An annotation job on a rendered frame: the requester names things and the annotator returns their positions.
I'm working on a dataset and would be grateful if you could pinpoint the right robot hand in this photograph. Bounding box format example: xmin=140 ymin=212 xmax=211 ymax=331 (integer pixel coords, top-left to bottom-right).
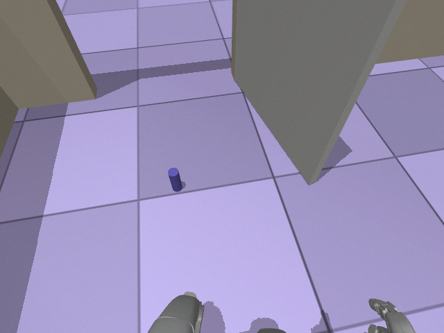
xmin=364 ymin=298 xmax=416 ymax=333

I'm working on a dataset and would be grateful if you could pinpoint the can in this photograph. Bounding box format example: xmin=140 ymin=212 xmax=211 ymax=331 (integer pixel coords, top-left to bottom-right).
xmin=168 ymin=168 xmax=182 ymax=191

